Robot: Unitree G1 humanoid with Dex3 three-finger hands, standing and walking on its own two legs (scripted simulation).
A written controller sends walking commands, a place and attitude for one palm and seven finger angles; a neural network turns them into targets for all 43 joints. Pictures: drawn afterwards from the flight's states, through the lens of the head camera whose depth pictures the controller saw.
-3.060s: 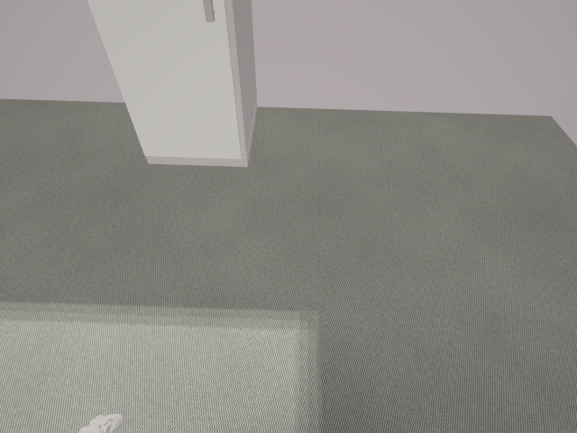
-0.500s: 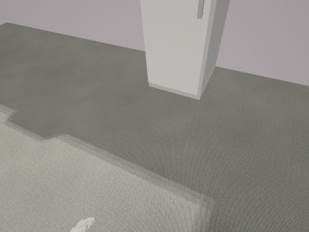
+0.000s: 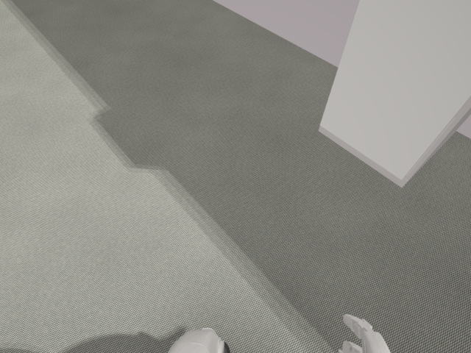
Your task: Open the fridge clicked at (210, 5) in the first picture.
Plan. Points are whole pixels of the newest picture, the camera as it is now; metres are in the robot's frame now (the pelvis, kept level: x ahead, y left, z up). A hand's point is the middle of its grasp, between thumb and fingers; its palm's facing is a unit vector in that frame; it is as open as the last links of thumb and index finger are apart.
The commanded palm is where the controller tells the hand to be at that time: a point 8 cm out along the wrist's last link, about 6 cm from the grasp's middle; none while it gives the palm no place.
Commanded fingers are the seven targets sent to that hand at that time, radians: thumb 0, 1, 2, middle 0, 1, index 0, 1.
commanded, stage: walk to a spot facing it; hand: right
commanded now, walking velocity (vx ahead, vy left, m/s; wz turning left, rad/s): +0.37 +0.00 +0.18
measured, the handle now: out of the picture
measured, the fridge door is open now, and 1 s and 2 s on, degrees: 0 0 0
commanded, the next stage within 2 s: turn to face it in 0.84 s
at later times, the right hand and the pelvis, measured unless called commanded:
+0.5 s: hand (376, 312) +0.24 -0.24 -0.16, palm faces -0.06 +0.99 -0.15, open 7.4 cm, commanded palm none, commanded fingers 0.00 -0.90 -0.90 0.20 0.30 0.20 0.30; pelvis +0.22 -0.06 +0.03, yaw +8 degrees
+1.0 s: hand (307, 174) +0.56 -0.11 -0.15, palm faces -0.28 +0.94 -0.21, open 7.3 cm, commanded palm none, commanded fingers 0.00 -0.90 -0.90 0.20 0.30 0.20 0.30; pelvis +0.42 +0.04 +0.01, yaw +18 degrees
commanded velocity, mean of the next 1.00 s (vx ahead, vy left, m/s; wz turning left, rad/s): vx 0.31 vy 0.00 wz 0.20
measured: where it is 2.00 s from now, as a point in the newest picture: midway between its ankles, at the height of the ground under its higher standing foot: (237, 256)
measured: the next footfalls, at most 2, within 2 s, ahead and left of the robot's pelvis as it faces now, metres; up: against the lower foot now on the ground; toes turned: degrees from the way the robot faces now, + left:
right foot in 0.30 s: +0.27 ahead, -0.15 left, +0.00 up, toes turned -6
left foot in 0.84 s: +0.48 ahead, +0.14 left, +0.00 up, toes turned +25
